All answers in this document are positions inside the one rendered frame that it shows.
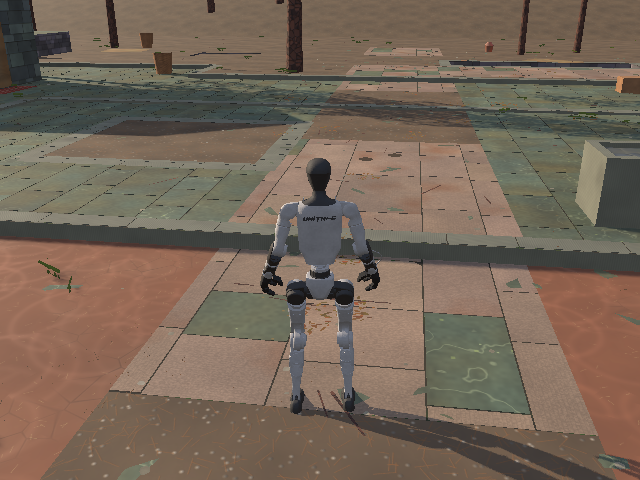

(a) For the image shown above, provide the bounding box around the left robot hand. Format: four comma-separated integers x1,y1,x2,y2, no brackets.
260,274,283,296

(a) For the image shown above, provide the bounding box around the robot head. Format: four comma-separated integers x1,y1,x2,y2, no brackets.
302,158,336,206

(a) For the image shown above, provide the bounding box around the robot right upper arm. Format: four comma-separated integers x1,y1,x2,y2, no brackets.
340,201,369,256

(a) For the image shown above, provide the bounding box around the right robot hand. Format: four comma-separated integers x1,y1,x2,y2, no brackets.
357,269,380,291

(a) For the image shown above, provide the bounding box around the left robot forearm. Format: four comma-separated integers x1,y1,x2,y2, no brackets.
262,241,282,279

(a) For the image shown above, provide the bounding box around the robot left upper arm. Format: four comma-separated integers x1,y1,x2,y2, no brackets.
271,202,299,257

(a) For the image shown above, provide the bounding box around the robot right shin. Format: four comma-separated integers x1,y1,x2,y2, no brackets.
340,331,354,399

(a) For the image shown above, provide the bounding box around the right robot forearm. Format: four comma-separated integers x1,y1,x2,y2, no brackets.
359,240,378,275

